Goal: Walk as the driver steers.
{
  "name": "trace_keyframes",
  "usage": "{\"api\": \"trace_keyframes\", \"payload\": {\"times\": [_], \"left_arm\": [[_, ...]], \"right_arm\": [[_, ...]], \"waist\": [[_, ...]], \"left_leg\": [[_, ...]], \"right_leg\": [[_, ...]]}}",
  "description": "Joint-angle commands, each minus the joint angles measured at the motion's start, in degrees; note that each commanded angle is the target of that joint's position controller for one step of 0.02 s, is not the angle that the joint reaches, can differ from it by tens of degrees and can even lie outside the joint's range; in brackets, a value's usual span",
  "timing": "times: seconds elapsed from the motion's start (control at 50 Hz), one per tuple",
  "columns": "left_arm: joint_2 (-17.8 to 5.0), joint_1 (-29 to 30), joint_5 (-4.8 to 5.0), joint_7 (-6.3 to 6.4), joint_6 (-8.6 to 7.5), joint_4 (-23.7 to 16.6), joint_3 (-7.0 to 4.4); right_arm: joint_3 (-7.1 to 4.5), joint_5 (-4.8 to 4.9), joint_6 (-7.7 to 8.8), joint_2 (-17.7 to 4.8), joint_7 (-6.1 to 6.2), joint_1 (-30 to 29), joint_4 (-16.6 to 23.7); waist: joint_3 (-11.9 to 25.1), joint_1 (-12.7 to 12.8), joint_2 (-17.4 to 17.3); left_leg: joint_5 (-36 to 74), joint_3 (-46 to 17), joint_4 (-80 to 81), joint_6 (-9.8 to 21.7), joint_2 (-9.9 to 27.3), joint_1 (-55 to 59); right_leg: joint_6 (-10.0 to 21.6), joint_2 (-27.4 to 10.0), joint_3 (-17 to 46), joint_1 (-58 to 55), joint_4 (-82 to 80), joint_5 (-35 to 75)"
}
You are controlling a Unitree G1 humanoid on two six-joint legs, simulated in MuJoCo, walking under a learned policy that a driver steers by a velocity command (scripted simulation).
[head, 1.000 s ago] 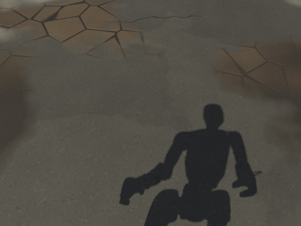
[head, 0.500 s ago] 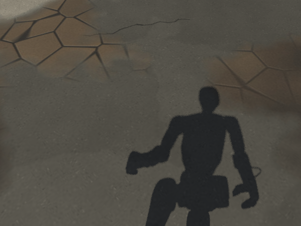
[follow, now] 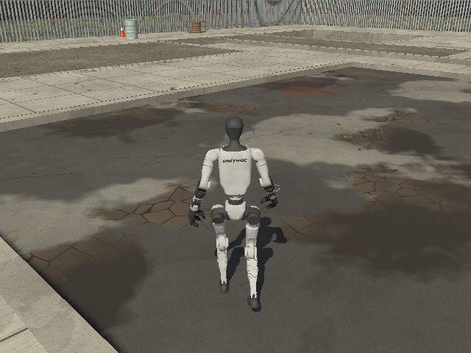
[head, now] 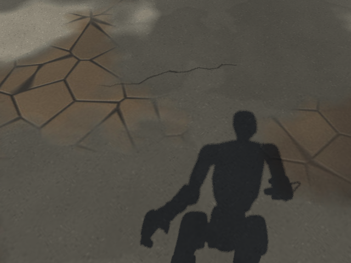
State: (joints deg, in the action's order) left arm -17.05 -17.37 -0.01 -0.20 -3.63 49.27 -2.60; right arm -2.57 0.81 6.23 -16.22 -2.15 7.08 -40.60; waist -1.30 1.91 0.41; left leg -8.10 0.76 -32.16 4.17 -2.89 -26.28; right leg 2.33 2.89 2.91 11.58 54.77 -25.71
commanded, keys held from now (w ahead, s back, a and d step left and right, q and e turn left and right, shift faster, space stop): w+q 0.34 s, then q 0.16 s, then no key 0.38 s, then w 0.12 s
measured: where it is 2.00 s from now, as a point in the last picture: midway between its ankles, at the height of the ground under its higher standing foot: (134, 183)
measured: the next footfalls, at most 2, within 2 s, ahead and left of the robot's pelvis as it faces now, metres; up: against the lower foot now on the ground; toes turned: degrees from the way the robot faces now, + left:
right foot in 0.42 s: +0.44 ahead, -0.06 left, +0.00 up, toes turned +20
left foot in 0.82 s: +0.38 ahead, +0.17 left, +0.00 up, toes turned +21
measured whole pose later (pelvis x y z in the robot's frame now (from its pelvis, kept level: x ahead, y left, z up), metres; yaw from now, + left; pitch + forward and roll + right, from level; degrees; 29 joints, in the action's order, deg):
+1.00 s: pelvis +0.37 +0.04 +0.01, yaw +23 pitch +0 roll +0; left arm -15.7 -12.6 -0.4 -0.5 -0.9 48.6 -1.1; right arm -0.7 -0.6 -1.1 -13.1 0.3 9.9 -35.2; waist 1.0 1.9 1.4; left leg -15.3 -1.2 -32.4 1.2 -1.2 -17.8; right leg -0.3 -1.9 -1.9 14.4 34.0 -21.4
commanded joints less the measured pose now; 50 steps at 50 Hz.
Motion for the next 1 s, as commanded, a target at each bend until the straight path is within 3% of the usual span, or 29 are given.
{"api": "trace_keyframes", "payload": {"times": [0.02, 0.04, 0.06, 0.12, 0.16, 0.24, 0.34, 0.38, 0.4, 0.42, 0.44, 0.46, 0.48, 0.5, 0.52, 0.56, 0.6, 0.64, 0.68, 0.76, 0.8, 0.82, 0.84, 0.86, 0.88, 0.9, 0.92, 0.96, 1.0], "left_arm": [[-7.08, 5.11, 1.32, -0.99, -3.85, -7.72, -0.69], [-6.69, 6.55, 0.22, -0.85, -4.01, -8.09, -0.83], [-6.78, 5.87, -0.66, -0.62, -3.68, -8.19, -1.23], [-5.31, 4.65, -1.18, 0.00, -2.31, -8.78, -1.19], [-4.38, 8.44, -1.22, 0.41, -1.94, -10.28, -0.89], [-2.45, 16.68, -0.74, 0.00, -2.49, -12.55, -0.19], [-4.64, 21.09, 0.14, -1.00, -3.55, -14.59, -0.96], [-6.13, 18.08, -0.30, -0.93, -4.08, -14.09, -1.81], [-7.15, 13.52, -0.84, -0.61, -4.41, -13.18, -2.44], [-9.92, 6.12, -2.02, -0.18, -4.66, -12.56, -3.21], [-13.56, 0.24, -2.85, 0.38, -3.69, -11.97, -4.03], [-11.04, -1.34, -0.65, 0.04, -2.52, -11.28, -3.70], [-6.82, 1.69, -0.36, 0.40, -1.60, -12.92, -2.64], [-4.78, 4.74, -0.54, 0.73, -0.78, -13.48, -1.92], [-4.11, 6.95, -0.75, 0.68, -0.33, -13.08, -1.49], [-4.59, 9.62, -1.29, 0.41, -0.14, -11.93, -1.44], [-5.81, 10.76, -1.31, 0.20, -0.30, -10.70, -1.92], [-6.86, 11.94, -0.79, 0.31, -0.04, -9.79, -2.27], [-7.28, 12.31, -0.18, 0.34, 0.42, -8.86, -2.34], [-8.18, 10.38, 0.75, -0.12, 1.31, -6.66, -2.22], [-6.68, 9.99, 1.26, -0.29, 1.56, -5.76, -1.45], [-4.44, 7.78, 0.56, -0.46, 1.35, -4.84, -0.53], [-1.55, 4.97, -1.74, -0.86, 0.99, -5.20, 0.57], [0.02, 2.63, -1.33, -0.58, 1.24, -4.91, 1.09], [-2.88, 4.94, -1.26, -0.14, 1.78, -4.78, 0.68], [-3.54, 5.77, -1.21, -0.09, 2.08, -4.55, 0.48], [-4.13, 5.68, -1.01, 0.11, 2.46, -3.71, 0.28], [-5.20, 6.08, -0.48, 0.07, 2.49, -4.15, -0.05], [-4.44, 6.73, 0.29, -0.24, 1.35, -4.49, -0.01]], "right_arm": [[-2.78, -0.34, -0.79, -8.82, 0.56, 11.83, 1.53], [-2.44, -0.64, -1.05, -7.98, 0.54, 9.45, 2.19], [-2.04, -1.00, -1.00, -7.13, 0.61, 8.00, 2.85], [-2.33, -0.36, -1.03, -7.77, 1.11, 7.50, 3.46], [-2.94, -0.02, -1.20, -9.33, 1.89, 9.01, 3.01], [-3.21, 0.50, -2.14, -9.72, 2.93, 12.94, 1.66], [-3.28, 0.87, -3.40, -9.18, 3.44, 16.14, 0.55], [-3.53, 0.52, -4.31, -9.29, 3.79, 14.67, 1.06], [-3.25, 0.52, -4.60, -8.39, 3.83, 12.95, 1.93], [-2.40, -0.12, -4.45, -6.08, 3.75, 11.22, 3.89], [-1.32, -0.24, -4.09, -2.29, 3.75, 19.56, 4.19], [-1.48, 0.05, -3.82, -6.26, 3.53, 23.87, 4.25], [-2.82, 0.74, -4.45, -10.22, 3.56, 20.23, 3.75], [-3.21, 0.56, -5.24, -11.15, 3.75, 14.78, 4.90], [-3.26, -0.06, -5.93, -10.33, 3.93, 12.07, 5.65], [-2.62, 0.05, -7.20, -6.56, 3.97, 13.12, 5.89], [-1.72, -0.19, -7.42, -3.87, 4.00, 13.19, 6.24], [-1.31, -0.81, -7.21, -3.54, 3.75, 11.89, 6.50], [-1.01, -0.81, -7.06, -3.52, 3.28, 9.82, 6.72], [-1.32, -0.79, -7.26, -4.77, 2.63, 5.77, 7.96], [-1.65, -1.18, -7.09, -5.03, 2.55, 6.30, 7.62], [-1.93, -1.61, -7.12, -6.51, 2.87, 6.07, 8.32], [-2.38, -2.39, -7.40, -10.45, 3.57, 5.78, 9.77], [-1.30, -2.90, -7.56, -7.68, 3.51, 2.63, 9.76], [-0.81, -2.55, -7.23, -5.11, 2.92, 0.10, 10.26], [-0.62, -2.35, -6.98, -4.07, 2.61, -0.06, 9.54], [-1.06, -2.06, -6.97, -5.76, 2.47, 0.70, 9.36], [-1.85, -1.42, -6.96, -8.82, 2.58, 4.12, 8.23], [-1.95, -0.85, -6.37, -8.77, 2.92, 7.30, 7.10]], "waist": [[7.69, -6.29, -3.74], [3.96, -4.63, -0.05], [3.44, -2.72, -0.91], [3.44, -0.92, -3.88], [2.36, -1.81, -3.75], [1.90, -4.90, -4.88], [1.54, -5.66, -5.92], [2.07, -3.64, -7.94], [4.95, -0.90, -7.89], [12.76, 2.49, -5.35], [21.84, 0.63, 8.81], [27.17, -0.04, 16.95], [19.99, 0.91, 9.77], [13.69, 1.08, 5.27], [9.06, 0.13, 3.22], [5.05, -2.88, 5.55], [5.31, -3.59, 7.05], [7.86, -3.78, 6.15], [9.19, -3.15, 6.42], [8.03, -2.02, 6.34], [6.84, -3.11, 5.75], [7.00, -2.91, 3.36], [9.58, -0.10, -6.30], [10.13, 1.66, -13.18], [7.72, 0.47, -10.48], [7.63, 0.28, -10.09], [6.16, -0.66, -9.89], [1.40, -2.06, -10.72], [-0.65, -2.88, -11.24]], "left_leg": [[-7.89, -33.15, 15.67, 12.47, 18.53, 34.44], [-2.09, -28.77, 16.96, 11.86, 16.45, 27.36], [3.37, -25.88, 18.06, 11.42, 14.77, 23.02], [11.67, -21.05, 19.75, 12.14, 12.03, 16.93], [13.96, -18.35, 20.12, 11.59, 10.70, 14.75], [10.21, -15.89, 18.53, 8.13, 7.46, 11.74], [6.17, -23.27, 12.81, 6.95, 10.04, 18.75], [14.25, -25.02, 7.02, 5.21, 9.22, 20.98], [19.49, -23.44, 1.17, 3.07, 6.44, 20.21], [15.81, -20.59, -11.25, 0.45, 3.44, 13.79], [-15.56, -13.09, -30.69, -4.23, -4.59, -4.43], [-32.46, -11.87, -41.91, -5.70, -2.87, -11.97], [-28.41, -12.07, -46.33, -7.09, 0.38, -15.05], [-24.46, -9.04, -45.97, -7.96, 2.14, -15.68], [-22.35, -7.85, -43.64, -8.44, 3.44, -14.60], [-20.14, -6.03, -37.33, -8.17, 4.88, -8.25], [-17.64, -4.26, -30.17, -8.31, 4.54, -4.73], [-11.90, -3.90, -22.52, -7.83, 5.11, -0.64], [-6.92, -3.19, -15.68, -7.26, 5.13, 3.40], [-3.71, -1.92, -4.25, -5.53, 4.07, 8.46], [2.15, -0.96, 6.31, -3.19, 2.95, 15.83], [8.59, -5.07, 9.80, -1.57, 6.35, 20.83], [23.55, -15.88, 8.95, 1.86, 16.77, 26.14], [16.01, -19.15, 10.37, 7.82, 20.13, 20.29], [6.98, -17.19, 11.20, 6.88, 16.12, 15.99], [-5.13, -14.23, 11.29, 3.84, 12.35, 15.59], [-15.16, -13.65, 12.05, 2.66, 10.67, 14.34], [-29.02, -18.11, 15.78, 3.91, 12.46, 12.19], [-30.79, -22.71, 16.68, 6.08, 15.08, 13.07]], "right_leg": [[0.42, -4.65, 3.16, 33.89, 18.38, 3.36], [-0.02, -6.27, 2.50, 32.29, 13.40, 6.06], [-0.54, -7.73, 2.61, 28.74, 9.58, 7.96], [-3.51, -7.67, 1.07, 25.39, 2.96, 10.46], [-5.18, -6.94, 0.49, 25.79, -4.33, 16.41], [-5.80, -3.68, -0.04, 19.58, -19.65, 29.98], [-4.14, -1.98, 2.08, 17.51, -27.38, 27.14], [-2.22, -1.02, 1.39, 13.37, -29.97, 23.23], [-0.47, -1.73, 0.53, 5.91, -33.16, 27.63], [3.33, -9.39, 5.72, -9.21, -29.63, 38.36], [12.87, -24.98, 23.10, -31.17, -25.41, 54.96], [17.03, -31.53, 35.47, -34.09, -26.96, 50.40], [14.84, -28.43, 28.85, -27.38, -28.62, 45.76], [12.34, -25.09, 20.14, -19.93, -29.58, 46.05], [11.44, -21.82, 15.40, -12.41, -31.05, 47.88], [10.60, -17.84, 9.01, -1.22, -35.10, 46.71], [12.03, -17.23, 5.64, 1.66, -37.34, 50.12], [12.31, -17.51, 3.13, 1.80, -37.61, 51.80], [11.83, -17.15, 1.13, 1.73, -37.77, 49.48], [10.24, -17.16, 1.70, 0.71, -35.87, 36.06], [6.84, -14.96, 1.49, 3.33, -32.80, 25.90], [3.00, -12.64, 0.32, 5.93, -30.42, 19.62], [-1.44, -7.50, -4.28, 9.98, -21.99, 6.76], [-3.76, -5.71, -4.59, 8.95, -22.75, 0.76], [-4.61, -6.12, -3.78, 5.62, -24.55, 4.98], [-4.61, -5.22, -5.13, 4.80, -25.55, 7.86], [-4.46, -4.18, -6.56, 5.23, -24.19, 6.75], [-3.18, -2.79, -7.55, 9.59, -20.00, 2.51], [-0.87, -3.24, -6.44, 12.84, -17.77, 1.16]]}}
